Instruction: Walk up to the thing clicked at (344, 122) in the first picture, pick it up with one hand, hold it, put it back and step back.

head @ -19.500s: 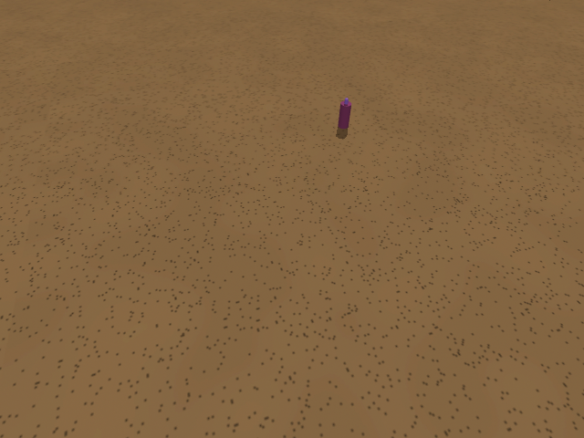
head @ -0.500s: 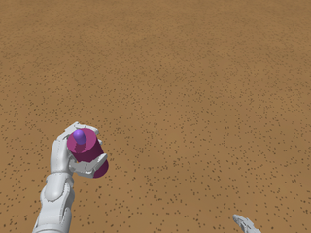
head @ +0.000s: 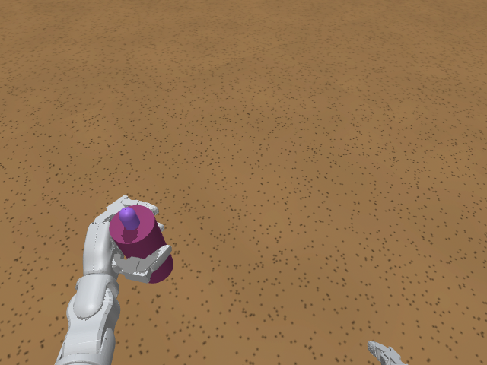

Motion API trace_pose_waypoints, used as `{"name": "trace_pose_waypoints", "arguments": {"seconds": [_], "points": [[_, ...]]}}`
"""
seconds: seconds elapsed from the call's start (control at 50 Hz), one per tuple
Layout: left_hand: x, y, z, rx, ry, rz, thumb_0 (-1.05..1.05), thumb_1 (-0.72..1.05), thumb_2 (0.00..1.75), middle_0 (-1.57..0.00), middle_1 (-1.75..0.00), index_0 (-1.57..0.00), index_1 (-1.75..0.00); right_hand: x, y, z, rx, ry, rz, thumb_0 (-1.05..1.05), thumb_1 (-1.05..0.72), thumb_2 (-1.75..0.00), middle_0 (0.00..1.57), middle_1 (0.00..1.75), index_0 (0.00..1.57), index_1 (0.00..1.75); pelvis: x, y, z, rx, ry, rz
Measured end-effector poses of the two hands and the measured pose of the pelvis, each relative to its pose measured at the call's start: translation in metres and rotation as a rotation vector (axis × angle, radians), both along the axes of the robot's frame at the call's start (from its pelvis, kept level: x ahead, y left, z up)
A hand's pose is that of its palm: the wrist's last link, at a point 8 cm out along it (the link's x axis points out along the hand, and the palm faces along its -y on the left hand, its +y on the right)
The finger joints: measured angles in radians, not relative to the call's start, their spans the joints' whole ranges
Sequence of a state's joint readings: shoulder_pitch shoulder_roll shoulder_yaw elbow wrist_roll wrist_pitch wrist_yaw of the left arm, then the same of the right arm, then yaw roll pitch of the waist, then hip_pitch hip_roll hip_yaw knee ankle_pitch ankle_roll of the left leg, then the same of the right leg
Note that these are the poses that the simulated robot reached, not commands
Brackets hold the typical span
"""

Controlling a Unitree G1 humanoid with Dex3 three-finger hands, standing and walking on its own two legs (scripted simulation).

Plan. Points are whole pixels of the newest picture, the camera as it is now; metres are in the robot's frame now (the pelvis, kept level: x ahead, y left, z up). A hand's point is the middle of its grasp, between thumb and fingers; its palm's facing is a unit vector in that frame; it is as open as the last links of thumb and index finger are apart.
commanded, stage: hold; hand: left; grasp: from the side
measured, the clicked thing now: (142, 242) +0.33 +0.17 +0.03
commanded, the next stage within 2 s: crouch in 1.26 s
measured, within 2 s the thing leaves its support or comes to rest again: neither
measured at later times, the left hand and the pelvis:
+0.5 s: hand (144, 240) +0.33 +0.16 +0.04, palm faces +0.08 -1.00 +0.00, open 9.0 cm; pelvis +0.00 +0.00 +0.00, yaw +0 degrees
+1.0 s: hand (140, 237) +0.33 +0.17 +0.04, palm faces +0.10 -0.99 -0.01, open 9.0 cm; pelvis +0.00 +0.00 +0.00, yaw +0 degrees
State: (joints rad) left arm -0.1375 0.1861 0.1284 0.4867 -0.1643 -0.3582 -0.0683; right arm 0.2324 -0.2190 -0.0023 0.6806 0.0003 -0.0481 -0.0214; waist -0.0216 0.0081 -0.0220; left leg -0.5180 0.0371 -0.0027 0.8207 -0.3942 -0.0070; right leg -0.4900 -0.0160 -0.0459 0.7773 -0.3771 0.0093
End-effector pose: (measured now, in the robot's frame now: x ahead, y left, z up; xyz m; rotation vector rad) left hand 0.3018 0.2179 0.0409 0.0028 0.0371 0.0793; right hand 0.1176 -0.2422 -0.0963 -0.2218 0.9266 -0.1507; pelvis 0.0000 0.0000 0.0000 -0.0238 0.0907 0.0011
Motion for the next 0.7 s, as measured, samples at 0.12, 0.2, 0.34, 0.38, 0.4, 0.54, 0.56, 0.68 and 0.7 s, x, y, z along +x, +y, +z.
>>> {"name": "trace_pose_waypoints", "arguments": {"seconds": [0.12,0.2,0.34,0.38,0.4,0.54,0.56,0.68,0.7], "points": [[0.0,0.001,0.002,-0.002,-0.021,0.025,-0.03,-0.31,1.14,-0.74,-1.06,-0.8,-1.08,0.002,0.002,0.001,0.001,-0.004,0.001,0.01,-0.92,-0.9,0.2,0.3,0.2,0.3,0.0,-0.001,0.0,0.002,-0.003,-0.003],[0.0,0.005,0.006,0.013,-0.027,0.027,-0.03,-0.31,1.14,-0.74,-1.06,-0.8,-1.08,0.003,0.002,0.002,0.001,-0.008,0.0,0.01,-0.92,-0.9,0.2,0.3,0.2,0.3,0.001,-0.001,0.001,0.001,-0.007,-0.001],[0.003,0.006,0.001,0.006,-0.005,0.018,-0.03,-0.31,1.14,-0.74,-1.06,-0.8,-1.08,0.004,0.002,0.001,0.0,-0.01,0.006,0.01,-0.91,-0.9,0.2,0.3,0.2,0.3,-0.001,0.0,0.0,0.0,0.001,0.002],[0.002,0.003,-0.001,0.009,-0.001,0.008,-0.03,-0.31,1.14,-0.74,-1.06,-0.8,-1.08,0.004,0.001,0.001,0.0,-0.008,0.005,0.01,-0.91,-0.9,0.2,0.3,0.2,0.3,-0.001,0.0,0.0,0.0,0.003,0.0],[0.001,0.002,-0.001,0.009,-0.001,0.004,-0.03,-0.31,1.14,-0.74,-1.06,-0.8,-1.08,0.004,0.001,0.001,0.0,-0.007,0.005,0.01,-0.91,-0.9,0.2,0.3,0.2,0.3,0.0,0.001,0.0,0.0,0.003,0.0],[0.001,0.0,0.004,0.003,-0.023,0.013,-0.03,-0.31,1.14,-0.74,-1.06,-0.8,-1.08,0.005,0.003,0.002,0.0,-0.007,0.003,0.01,-0.92,-0.9,0.2,0.3,0.2,0.3,0.003,0.001,0.001,-0.001,-0.001,0.0],[0.002,0.002,0.005,0.004,-0.026,0.02,-0.03,-0.31,1.14,-0.74,-1.06,-0.8,-1.08,0.005,0.003,0.002,-0.001,-0.007,0.003,0.01,-0.92,-0.9,0.2,0.3,0.2,0.3,0.003,0.001,0.001,-0.001,-0.002,0.0],[0.008,0.009,0.003,0.01,-0.017,0.035,-0.03,-0.31,1.14,-0.74,-1.06,-0.8,-1.08,0.005,0.004,0.003,-0.003,-0.005,0.0,0.01,-0.91,-0.9,0.2,0.3,0.2,0.3,0.001,0.001,0.0,-0.002,0.002,0.0],[0.008,0.009,0.003,0.015,-0.014,0.029,-0.03,-0.31,1.14,-0.74,-1.06,-0.8,-1.08,0.004,0.004,0.003,-0.003,-0.004,0.0,0.01,-0.91,-0.9,0.2,0.3,0.2,0.3,0.001,0.001,0.0,-0.002,0.003,0.0]]}}
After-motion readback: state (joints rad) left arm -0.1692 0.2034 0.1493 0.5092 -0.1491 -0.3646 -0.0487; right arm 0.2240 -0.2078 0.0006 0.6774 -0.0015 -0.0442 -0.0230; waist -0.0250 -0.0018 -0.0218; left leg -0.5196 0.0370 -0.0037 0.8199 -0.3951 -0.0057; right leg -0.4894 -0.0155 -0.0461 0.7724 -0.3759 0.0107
